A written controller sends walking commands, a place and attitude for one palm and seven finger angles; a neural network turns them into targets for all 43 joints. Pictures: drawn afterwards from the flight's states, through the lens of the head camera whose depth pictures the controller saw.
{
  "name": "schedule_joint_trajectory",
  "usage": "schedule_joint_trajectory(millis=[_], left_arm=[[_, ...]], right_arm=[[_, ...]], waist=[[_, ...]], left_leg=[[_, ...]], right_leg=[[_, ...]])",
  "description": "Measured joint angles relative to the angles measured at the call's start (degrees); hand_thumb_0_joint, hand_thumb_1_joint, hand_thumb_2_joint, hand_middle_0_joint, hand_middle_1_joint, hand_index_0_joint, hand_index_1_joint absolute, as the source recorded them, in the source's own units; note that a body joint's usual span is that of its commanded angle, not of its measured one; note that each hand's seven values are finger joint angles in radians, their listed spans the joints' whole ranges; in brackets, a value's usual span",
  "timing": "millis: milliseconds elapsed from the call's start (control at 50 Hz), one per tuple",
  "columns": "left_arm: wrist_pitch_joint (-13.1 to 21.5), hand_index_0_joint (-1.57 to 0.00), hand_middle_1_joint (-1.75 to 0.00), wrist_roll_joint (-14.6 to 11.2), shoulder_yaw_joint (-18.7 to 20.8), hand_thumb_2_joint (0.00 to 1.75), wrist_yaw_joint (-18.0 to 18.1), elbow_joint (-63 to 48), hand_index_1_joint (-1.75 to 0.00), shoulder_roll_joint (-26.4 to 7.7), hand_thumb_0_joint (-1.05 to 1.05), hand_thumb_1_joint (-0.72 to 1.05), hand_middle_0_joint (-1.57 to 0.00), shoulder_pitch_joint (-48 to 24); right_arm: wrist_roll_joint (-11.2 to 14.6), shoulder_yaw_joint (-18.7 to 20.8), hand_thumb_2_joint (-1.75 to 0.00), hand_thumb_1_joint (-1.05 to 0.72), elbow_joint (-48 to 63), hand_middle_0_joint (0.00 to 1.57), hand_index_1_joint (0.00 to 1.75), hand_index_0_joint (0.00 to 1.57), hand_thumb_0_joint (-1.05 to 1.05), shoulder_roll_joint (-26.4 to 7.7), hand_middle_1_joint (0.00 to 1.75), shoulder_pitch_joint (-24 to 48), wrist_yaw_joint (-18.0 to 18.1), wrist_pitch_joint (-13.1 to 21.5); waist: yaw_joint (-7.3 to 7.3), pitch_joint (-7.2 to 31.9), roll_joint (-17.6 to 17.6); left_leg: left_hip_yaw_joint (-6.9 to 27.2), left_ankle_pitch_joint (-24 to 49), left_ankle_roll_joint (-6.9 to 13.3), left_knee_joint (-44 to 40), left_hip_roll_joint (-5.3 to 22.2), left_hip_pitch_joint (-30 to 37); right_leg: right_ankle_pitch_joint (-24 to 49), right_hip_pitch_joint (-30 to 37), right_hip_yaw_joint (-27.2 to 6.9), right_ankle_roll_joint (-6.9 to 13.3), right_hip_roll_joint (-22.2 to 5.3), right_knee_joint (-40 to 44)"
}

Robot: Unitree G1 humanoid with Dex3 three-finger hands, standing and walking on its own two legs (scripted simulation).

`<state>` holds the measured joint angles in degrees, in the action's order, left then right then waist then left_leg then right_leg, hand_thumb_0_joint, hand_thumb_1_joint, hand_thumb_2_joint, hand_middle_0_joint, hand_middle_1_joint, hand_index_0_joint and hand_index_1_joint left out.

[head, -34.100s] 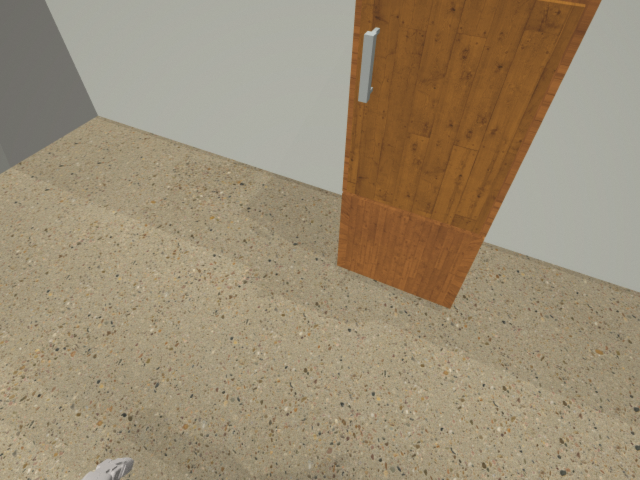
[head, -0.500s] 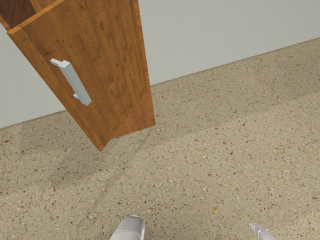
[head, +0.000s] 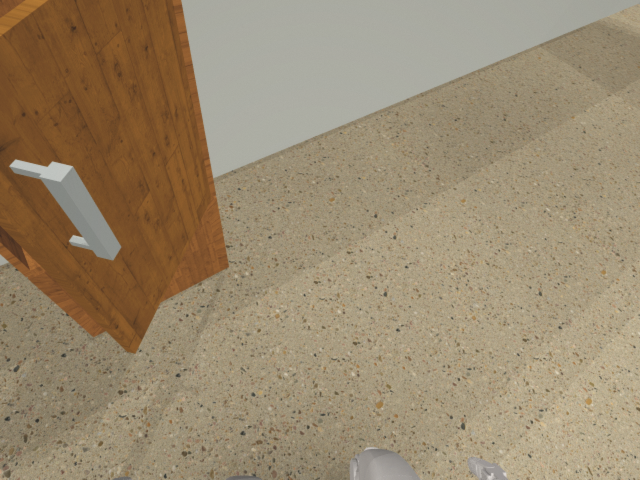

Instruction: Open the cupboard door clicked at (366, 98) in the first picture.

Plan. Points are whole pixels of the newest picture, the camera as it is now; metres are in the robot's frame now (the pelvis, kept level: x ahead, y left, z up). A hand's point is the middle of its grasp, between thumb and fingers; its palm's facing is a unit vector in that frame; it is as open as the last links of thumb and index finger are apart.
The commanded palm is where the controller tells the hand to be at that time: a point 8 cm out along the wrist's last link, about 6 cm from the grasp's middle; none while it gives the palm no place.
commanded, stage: walk to a spot facing it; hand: left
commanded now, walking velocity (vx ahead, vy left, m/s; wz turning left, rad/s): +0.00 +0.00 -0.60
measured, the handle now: (70, 213) +0.36 +0.34 +0.07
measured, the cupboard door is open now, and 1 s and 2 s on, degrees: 42 42 42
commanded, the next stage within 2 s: turn to face it in 1.98 s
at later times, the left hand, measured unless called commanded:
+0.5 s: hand (255, 432) +0.18 +0.10 -0.16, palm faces -0.35 -0.90 -0.25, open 7.4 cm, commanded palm none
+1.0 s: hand (262, 370) +0.28 +0.11 -0.18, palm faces -0.53 -0.84 -0.15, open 7.4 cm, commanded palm none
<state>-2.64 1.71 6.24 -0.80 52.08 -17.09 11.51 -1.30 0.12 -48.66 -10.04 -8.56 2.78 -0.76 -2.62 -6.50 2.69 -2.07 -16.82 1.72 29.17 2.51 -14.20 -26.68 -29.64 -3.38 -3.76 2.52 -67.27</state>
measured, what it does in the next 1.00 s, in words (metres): walks ahead, turning right: right foot, then left foot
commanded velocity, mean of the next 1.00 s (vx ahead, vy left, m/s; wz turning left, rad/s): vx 0.17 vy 0.00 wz -0.60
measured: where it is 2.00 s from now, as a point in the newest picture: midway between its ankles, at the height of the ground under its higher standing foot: (446, 400)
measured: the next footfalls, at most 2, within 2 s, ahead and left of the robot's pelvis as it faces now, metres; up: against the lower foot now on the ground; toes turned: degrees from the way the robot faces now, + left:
right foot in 0.34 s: +0.02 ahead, -0.13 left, +0.00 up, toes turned -19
left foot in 0.80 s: +0.15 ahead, +0.06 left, +0.00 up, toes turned -27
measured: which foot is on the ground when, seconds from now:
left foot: down 0.00-0.34, up 0.36-0.78, down 0.80-1.00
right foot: up 0.00-0.32, down 0.34-0.80, up 0.82-1.00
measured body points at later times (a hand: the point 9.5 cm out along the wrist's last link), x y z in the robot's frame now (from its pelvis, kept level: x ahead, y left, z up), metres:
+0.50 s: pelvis +0.01 -0.04 -0.01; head +0.05 -0.07 +0.44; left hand +0.20 +0.15 -0.14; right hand -0.06 -0.29 -0.16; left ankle +0.02 +0.12 -0.66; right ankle -0.02 -0.12 -0.74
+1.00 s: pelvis +0.14 -0.04 +0.00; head +0.19 -0.03 +0.45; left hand +0.30 +0.15 -0.17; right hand +0.03 -0.27 -0.12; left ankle +0.12 +0.07 -0.74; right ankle +0.04 -0.15 -0.63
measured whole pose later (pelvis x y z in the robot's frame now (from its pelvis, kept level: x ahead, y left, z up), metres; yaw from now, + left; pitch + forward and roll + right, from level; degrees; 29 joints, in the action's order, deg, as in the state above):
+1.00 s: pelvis +0.14 -0.04 +0.00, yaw -36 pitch +2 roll -2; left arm -1.1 2.1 5.9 -2.8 56.1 -13.9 15.2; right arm -1.6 0.8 -52.0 -9.5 -17.7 2.4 3.6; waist -1.1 -3.1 2.4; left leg -8.6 -20.1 0.9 23.4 3.2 -4.9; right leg -16.6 -34.3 0.3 0.2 -0.5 -70.9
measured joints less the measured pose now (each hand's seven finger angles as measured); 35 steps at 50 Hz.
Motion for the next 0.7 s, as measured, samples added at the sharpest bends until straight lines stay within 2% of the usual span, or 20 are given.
schedule_joint_trajectory(millis=[60, 140, 200, 280, 340, 360, 400, 440, 480, 580, 700], left_arm=[[-0.27, -0.20, -0.30, -0.08, -0.07, 0.90, -0.54, -0.73, -0.29, -0.41, 0.01, 0.91, -0.20, -0.71], [-0.92, -0.19, -0.30, -0.09, -0.50, 0.90, -0.97, -0.70, -0.29, 0.01, 0.01, 0.91, -0.20, -1.81], [-1.23, -0.19, -0.30, -0.12, -1.15, 0.90, -1.21, -0.51, -0.29, 1.04, 0.01, 0.91, -0.20, -3.17], [-0.90, -0.19, -0.30, -0.20, -2.24, 0.90, -1.37, -0.78, -0.29, 2.90, 0.01, 0.91, -0.20, -5.13], [0.33, -0.20, -0.30, -0.18, -3.01, 0.90, -1.30, -1.70, -0.29, 4.03, 0.01, 0.91, -0.20, -5.85], [1.09, -0.20, -0.30, -0.09, -3.11, 0.90, -0.93, -1.79, -0.29, 4.67, 0.01, 0.91, -0.20, -6.18], [1.95, -0.20, -0.30, -0.37, -3.67, 0.90, -0.08, -1.94, -0.29, 5.59, 0.01, 0.91, -0.20, -6.30], [1.73, -0.20, -0.30, -0.46, -3.73, 0.90, 0.79, -2.02, -0.29, 6.17, 0.00, 0.91, -0.20, -5.75], [1.42, -0.20, -0.30, -0.55, -3.67, 0.90, 1.23, -1.77, -0.29, 6.38, 0.00, 0.90, -0.20, -4.98], [1.54, -0.20, -0.30, -0.49, -3.46, 0.90, 0.76, -0.47, -0.29, 6.84, 0.01, 0.90, -0.21, -2.55], [2.46, -0.20, -0.30, -0.15, -2.70, 0.90, -0.26, 0.82, -0.30, 7.01, 0.01, 0.90, -0.21, 1.73]], right_arm=[[0.18, 0.06, -0.90, -0.90, -0.81, 0.21, 0.30, 0.21, 0.00, -0.22, 0.30, -2.59, -0.04, 0.05], [0.18, 0.55, -0.90, -0.90, -2.13, 0.21, 0.30, 0.21, 0.00, -0.77, 0.30, -5.67, -0.17, 0.18], [-0.06, 1.08, -0.90, -0.90, -3.13, 0.21, 0.30, 0.21, 0.00, -1.41, 0.30, -7.63, -0.36, 0.16], [-0.32, 1.82, -0.90, -0.90, -4.41, 0.21, 0.30, 0.21, 0.00, -2.63, 0.30, -9.60, -0.72, -0.12], [0.14, 2.37, -0.90, -0.90, -5.09, 0.21, 0.30, 0.21, 0.00, -3.66, 0.30, -11.16, -1.11, -0.63], [0.40, 2.60, -0.90, -0.90, -5.60, 0.21, 0.30, 0.21, 0.00, -4.17, 0.30, -10.70, -1.23, -1.19], [0.70, 2.88, -0.90, -0.91, -6.23, 0.20, 0.30, 0.20, 0.00, -4.61, 0.30, -9.14, -1.08, -2.68], [0.76, 3.12, -0.90, -0.91, -6.27, 0.20, 0.29, 0.20, 0.00, -4.27, 0.30, -7.68, -1.20, -3.45], [0.67, 3.16, -0.90, -0.91, -5.75, 0.20, 0.29, 0.20, 0.00, -3.61, 0.30, -6.20, -1.51, -3.57], [0.18, 3.20, -0.90, -0.91, -3.87, 0.20, 0.29, 0.20, 0.00, -2.24, 0.30, -3.56, -2.11, -2.75], [0.18, 3.42, -0.90, -0.91, -3.20, 0.20, 0.29, 0.20, 0.00, -1.86, 0.30, -1.70, -2.62, -1.45]], waist=[[0.58, 0.33, -0.41], [1.85, 0.81, -0.72], [3.04, 0.81, -1.13], [4.73, 0.62, -2.25], [5.31, 1.12, -3.20], [5.23, 0.74, -4.21], [5.52, -0.14, -5.22], [5.36, -0.31, -5.13], [5.12, -0.18, -4.55], [4.49, 0.60, -3.58], [1.94, 2.17, -2.57]], left_leg=[[-2.63, 0.58, 0.14, -2.25, 1.04, 1.76], [-6.32, -0.02, 0.15, -2.92, 1.91, 3.21], [-8.83, -1.04, -0.16, -2.11, 2.46, 3.79], [-11.96, -3.43, -1.13, 1.06, 3.53, 3.72], [-13.83, -6.61, -2.53, 6.93, 4.84, 2.06], [-12.42, -9.45, -3.36, 12.34, 5.43, 0.10], [-6.58, -13.95, -4.26, 24.74, 3.94, -4.84], [-3.09, -12.25, -4.83, 32.39, 2.89, -8.72], [-0.89, -9.12, -5.40, 35.09, 2.49, -11.48], [2.00, -4.84, -6.18, 31.50, 2.31, -13.71], [1.92, -6.44, -5.68, 20.91, 0.76, -11.04]], right_leg=[[3.50, -1.57, 1.03, -0.60, -2.42, -1.84], [5.46, -0.87, 2.39, -0.66, -4.48, 2.25], [4.81, 1.92, 4.27, 0.00, -5.19, 10.35], [3.27, 7.13, 6.78, 1.80, -4.45, 22.19], [10.13, 12.52, 7.87, 4.14, -3.43, 32.90], [9.56, 12.16, 7.57, 5.16, -2.58, 32.24], [7.88, 11.98, 6.72, 6.40, -1.63, 31.04], [8.37, 12.92, 5.53, 6.81, -0.99, 32.78], [9.95, 13.78, 4.17, 6.82, -0.50, 35.23], [12.31, 15.37, 1.48, 7.20, 0.44, 39.66], [12.10, 16.59, -1.43, 6.90, 1.18, 41.70]])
